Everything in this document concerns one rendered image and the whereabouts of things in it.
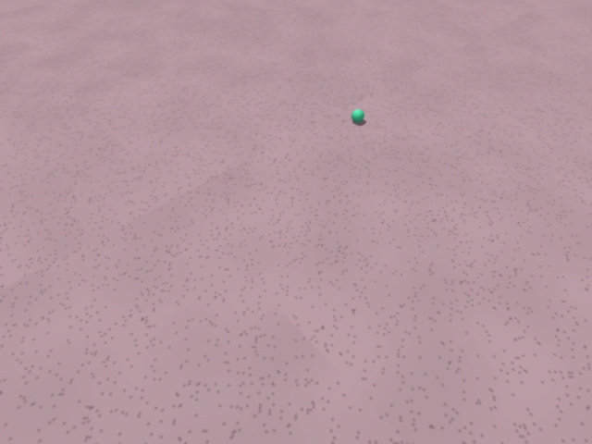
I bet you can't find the ball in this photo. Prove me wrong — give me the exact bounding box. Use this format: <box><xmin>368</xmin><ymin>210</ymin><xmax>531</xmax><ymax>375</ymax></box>
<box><xmin>351</xmin><ymin>109</ymin><xmax>364</xmax><ymax>122</ymax></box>

